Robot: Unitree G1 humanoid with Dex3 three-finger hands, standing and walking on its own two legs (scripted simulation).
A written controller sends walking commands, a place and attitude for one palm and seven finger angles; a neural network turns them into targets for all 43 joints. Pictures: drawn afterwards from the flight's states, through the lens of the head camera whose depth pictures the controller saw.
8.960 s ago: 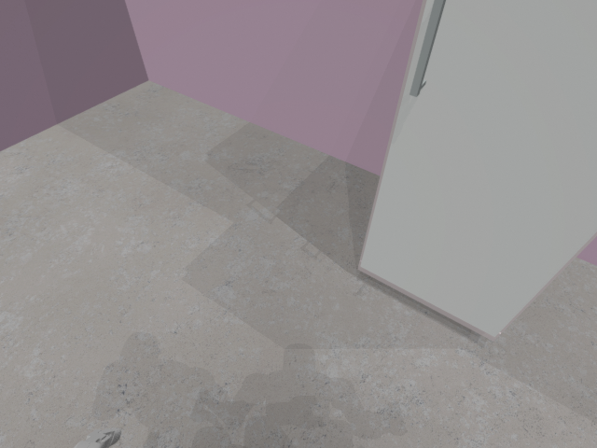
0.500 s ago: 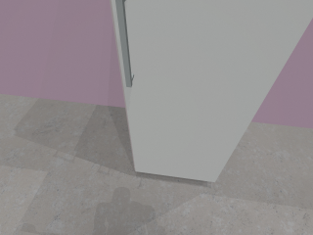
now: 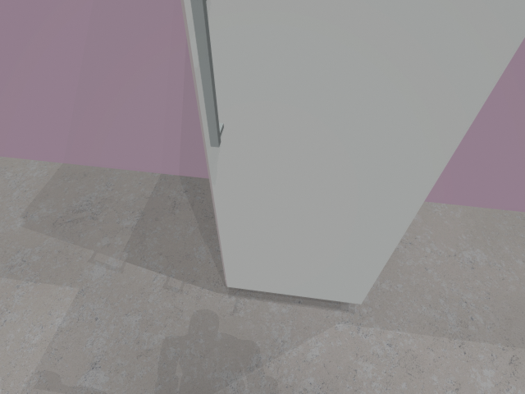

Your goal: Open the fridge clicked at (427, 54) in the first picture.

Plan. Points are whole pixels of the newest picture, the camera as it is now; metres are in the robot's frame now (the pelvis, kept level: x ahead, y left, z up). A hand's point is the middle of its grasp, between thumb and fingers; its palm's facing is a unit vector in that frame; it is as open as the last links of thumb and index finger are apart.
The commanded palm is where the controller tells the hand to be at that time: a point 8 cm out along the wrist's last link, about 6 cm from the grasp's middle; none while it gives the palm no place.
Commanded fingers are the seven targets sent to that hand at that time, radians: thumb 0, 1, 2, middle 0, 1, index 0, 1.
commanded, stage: shuffle to correct the standing spot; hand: left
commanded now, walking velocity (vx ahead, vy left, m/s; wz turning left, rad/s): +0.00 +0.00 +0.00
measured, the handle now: (211, 77) +0.56 +0.13 +0.20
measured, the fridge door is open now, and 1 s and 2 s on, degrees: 0 0 0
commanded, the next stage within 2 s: come to a stop and stand still in 0.34 s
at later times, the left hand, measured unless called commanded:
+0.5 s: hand out of the picture +0.03 +0.19 -0.19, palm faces -0.02 -0.99 -0.11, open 7.4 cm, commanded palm none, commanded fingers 0.00 0.90 0.90 -0.20 -0.30 -0.20 -0.30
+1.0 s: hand (187, 350) +0.23 +0.16 -0.18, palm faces -0.01 -0.98 -0.19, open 7.3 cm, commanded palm none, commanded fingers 0.00 0.90 0.90 -0.20 -0.30 -0.20 -0.30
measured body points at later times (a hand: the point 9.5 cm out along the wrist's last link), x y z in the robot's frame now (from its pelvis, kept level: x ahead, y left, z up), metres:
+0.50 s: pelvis +0.08 +0.03 -0.01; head +0.09 +0.05 +0.44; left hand +0.03 +0.24 -0.17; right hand +0.04 -0.18 -0.15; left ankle +0.04 +0.12 -0.74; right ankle +0.01 -0.06 -0.68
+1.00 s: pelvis +0.12 -0.01 -0.01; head +0.17 +0.00 +0.43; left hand +0.23 +0.21 -0.17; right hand +0.16 -0.26 -0.16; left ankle +0.09 +0.11 -0.68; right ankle +0.19 -0.13 -0.74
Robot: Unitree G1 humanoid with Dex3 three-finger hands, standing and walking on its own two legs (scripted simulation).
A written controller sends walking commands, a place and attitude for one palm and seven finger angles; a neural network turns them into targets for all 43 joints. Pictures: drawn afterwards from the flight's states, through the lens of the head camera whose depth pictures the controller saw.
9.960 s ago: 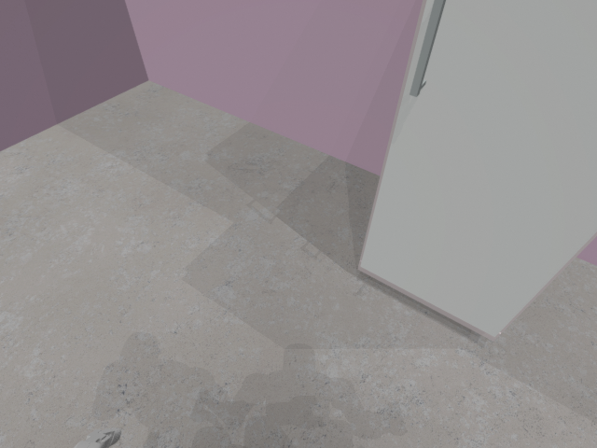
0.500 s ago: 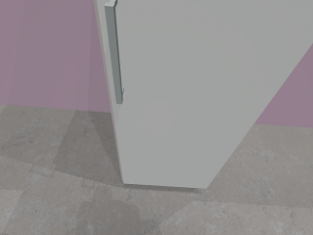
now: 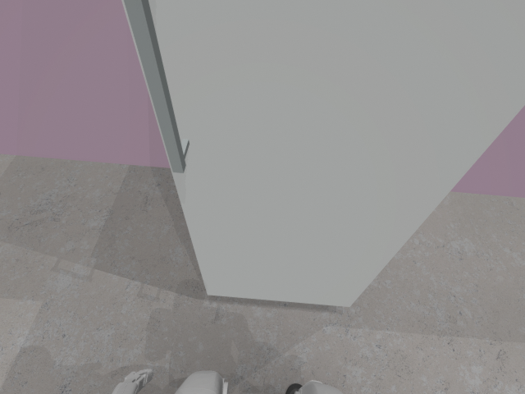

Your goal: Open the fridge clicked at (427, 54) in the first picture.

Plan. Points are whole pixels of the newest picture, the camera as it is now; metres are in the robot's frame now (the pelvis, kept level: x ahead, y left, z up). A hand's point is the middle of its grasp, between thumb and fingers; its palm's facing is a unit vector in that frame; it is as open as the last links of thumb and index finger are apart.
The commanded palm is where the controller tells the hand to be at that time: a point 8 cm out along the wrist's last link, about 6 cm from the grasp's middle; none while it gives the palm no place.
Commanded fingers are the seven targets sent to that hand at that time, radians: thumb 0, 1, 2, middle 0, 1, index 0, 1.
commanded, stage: come to a stop and stand still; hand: left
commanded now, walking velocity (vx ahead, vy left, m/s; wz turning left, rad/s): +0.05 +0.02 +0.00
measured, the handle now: (166, 89) +0.44 +0.16 +0.22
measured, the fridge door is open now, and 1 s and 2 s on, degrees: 0 0 0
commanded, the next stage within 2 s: look again from close up in 0.96 s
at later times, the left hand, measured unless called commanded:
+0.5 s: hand out of the picture -0.08 +0.21 -0.16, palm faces +0.02 -0.98 -0.20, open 7.4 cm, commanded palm none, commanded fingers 0.00 0.90 0.90 -0.20 -0.30 -0.20 -0.30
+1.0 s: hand out of the picture -0.10 +0.17 -0.17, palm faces +0.01 -0.99 -0.14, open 7.4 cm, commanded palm none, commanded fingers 0.00 0.90 0.90 -0.20 -0.30 -0.20 -0.30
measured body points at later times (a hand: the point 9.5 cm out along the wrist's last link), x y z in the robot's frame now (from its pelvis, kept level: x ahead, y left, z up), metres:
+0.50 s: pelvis -0.05 +0.04 +0.01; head -0.03 +0.04 +0.46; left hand -0.08 +0.27 -0.15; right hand -0.02 -0.19 -0.15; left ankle -0.01 +0.13 -0.73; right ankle -0.10 -0.07 -0.73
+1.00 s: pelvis -0.07 +0.03 +0.01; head -0.06 +0.03 +0.46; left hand -0.10 +0.23 -0.15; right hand -0.12 -0.17 -0.15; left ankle -0.01 +0.13 -0.73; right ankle -0.10 -0.07 -0.73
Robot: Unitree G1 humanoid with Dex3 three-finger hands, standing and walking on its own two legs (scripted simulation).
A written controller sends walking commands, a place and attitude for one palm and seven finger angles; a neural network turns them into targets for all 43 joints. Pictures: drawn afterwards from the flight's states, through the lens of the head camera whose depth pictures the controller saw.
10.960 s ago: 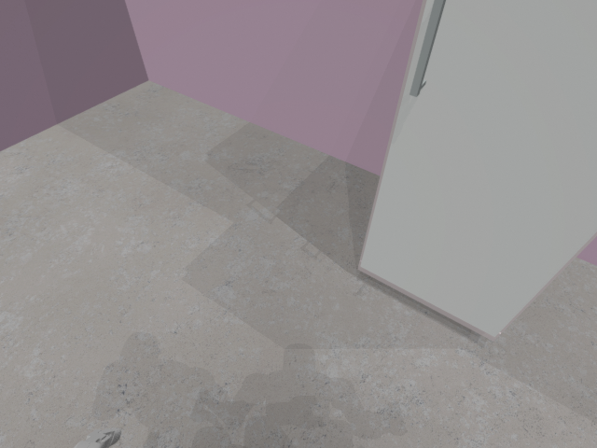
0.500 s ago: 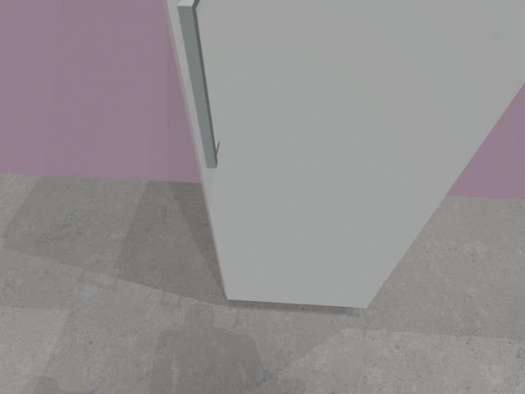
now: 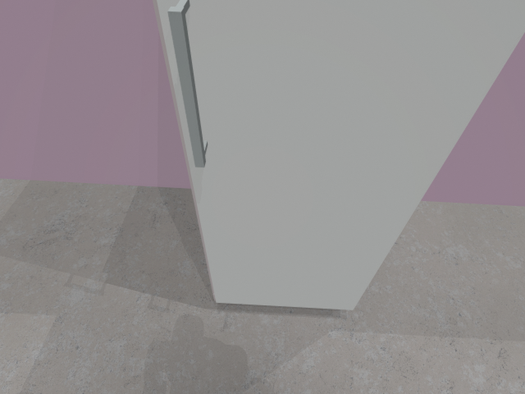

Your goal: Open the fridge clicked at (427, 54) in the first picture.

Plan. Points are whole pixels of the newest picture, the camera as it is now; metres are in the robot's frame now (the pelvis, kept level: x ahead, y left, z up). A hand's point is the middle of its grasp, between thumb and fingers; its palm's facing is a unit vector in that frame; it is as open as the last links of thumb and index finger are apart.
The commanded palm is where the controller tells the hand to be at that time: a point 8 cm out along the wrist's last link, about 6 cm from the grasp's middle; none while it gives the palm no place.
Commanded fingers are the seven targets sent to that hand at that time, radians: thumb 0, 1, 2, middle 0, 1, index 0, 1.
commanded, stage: look again from close up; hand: left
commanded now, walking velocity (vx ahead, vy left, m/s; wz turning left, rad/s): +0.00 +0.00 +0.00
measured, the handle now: (193, 94) +0.50 +0.14 +0.20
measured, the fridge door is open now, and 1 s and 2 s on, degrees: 0 0 0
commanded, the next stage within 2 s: raise the hand to about handle height in 0.90 s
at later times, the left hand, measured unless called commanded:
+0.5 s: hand out of the picture +0.05 +0.18 -0.18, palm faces -0.01 -0.98 -0.21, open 7.4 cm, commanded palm none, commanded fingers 0.00 0.90 0.90 -0.20 -0.30 -0.20 -0.30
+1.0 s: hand out of the picture +0.03 +0.19 -0.18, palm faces -0.02 -0.98 -0.21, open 7.4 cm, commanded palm +0.13 +0.23 -0.07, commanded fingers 0.00 0.88 0.89 -0.20 -0.31 -0.20 -0.31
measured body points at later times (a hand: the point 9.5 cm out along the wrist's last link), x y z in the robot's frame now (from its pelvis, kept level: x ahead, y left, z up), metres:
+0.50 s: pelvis +0.03 +0.01 +0.00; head +0.02 +0.01 +0.45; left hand +0.05 +0.24 -0.16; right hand +0.04 -0.22 -0.16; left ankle +0.05 +0.10 -0.74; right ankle -0.03 -0.10 -0.74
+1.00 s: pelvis +0.03 +0.00 +0.00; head +0.03 +0.01 +0.45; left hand +0.03 +0.24 -0.16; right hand +0.05 -0.23 -0.15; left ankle +0.05 +0.10 -0.74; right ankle -0.03 -0.10 -0.74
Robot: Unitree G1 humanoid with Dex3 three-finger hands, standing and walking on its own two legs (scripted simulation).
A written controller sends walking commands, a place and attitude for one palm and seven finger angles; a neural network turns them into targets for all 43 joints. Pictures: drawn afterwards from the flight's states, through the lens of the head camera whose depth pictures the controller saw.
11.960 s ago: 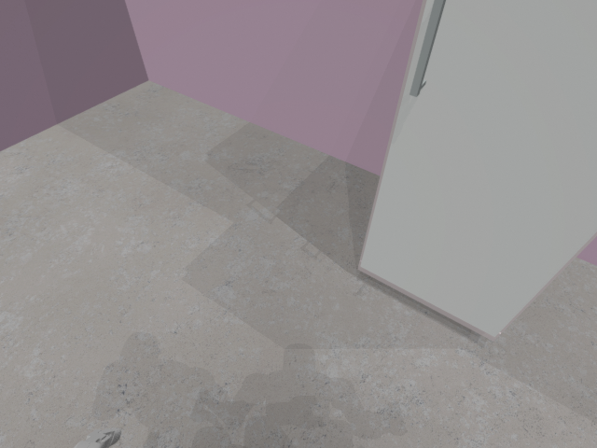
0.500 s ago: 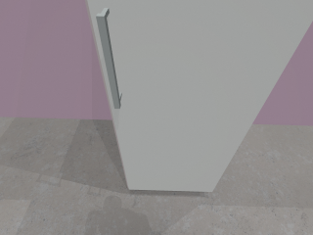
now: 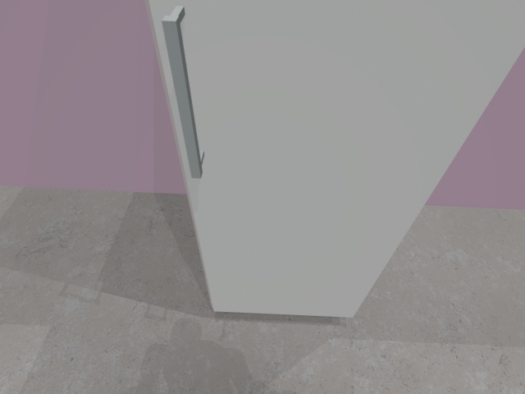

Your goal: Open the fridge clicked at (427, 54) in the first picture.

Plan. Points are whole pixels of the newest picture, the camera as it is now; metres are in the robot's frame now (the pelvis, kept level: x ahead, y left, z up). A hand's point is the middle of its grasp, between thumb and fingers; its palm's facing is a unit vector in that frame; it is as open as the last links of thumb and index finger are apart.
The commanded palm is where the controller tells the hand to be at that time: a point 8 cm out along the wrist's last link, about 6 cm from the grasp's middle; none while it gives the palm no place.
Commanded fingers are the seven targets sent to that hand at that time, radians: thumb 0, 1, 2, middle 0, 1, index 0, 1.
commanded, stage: raise the hand to about handle height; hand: left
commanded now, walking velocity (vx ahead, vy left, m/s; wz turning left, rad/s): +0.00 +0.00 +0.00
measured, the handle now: (189, 105) +0.48 +0.15 +0.20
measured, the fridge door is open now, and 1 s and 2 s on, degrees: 0 0 0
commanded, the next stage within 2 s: none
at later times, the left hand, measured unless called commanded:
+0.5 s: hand out of the picture +0.11 +0.22 -0.01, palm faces +0.22 -0.97 -0.04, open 9.1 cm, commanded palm +0.13 +0.26 +0.02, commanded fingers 0.00 0.29 0.64 -0.24 -0.69 -0.24 -0.69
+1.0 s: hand (72, 297) +0.21 +0.25 +0.10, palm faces +0.06 -1.00 -0.07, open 12.1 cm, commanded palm +0.17 +0.30 +0.12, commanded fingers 0.00 -0.29 0.39 -0.28 -1.07 -0.28 -1.07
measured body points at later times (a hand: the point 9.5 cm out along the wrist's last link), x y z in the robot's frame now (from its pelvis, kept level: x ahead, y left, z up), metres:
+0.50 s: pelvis -0.03 -0.02 -0.04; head -0.02 +0.00 +0.41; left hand +0.10 +0.27 -0.01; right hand +0.19 -0.27 -0.08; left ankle +0.03 +0.10 -0.74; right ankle -0.05 -0.11 -0.74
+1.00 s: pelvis -0.01 +0.00 -0.02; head -0.01 +0.00 +0.43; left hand +0.20 +0.30 +0.11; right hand +0.15 -0.24 -0.09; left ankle +0.02 +0.10 -0.74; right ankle -0.05 -0.11 -0.74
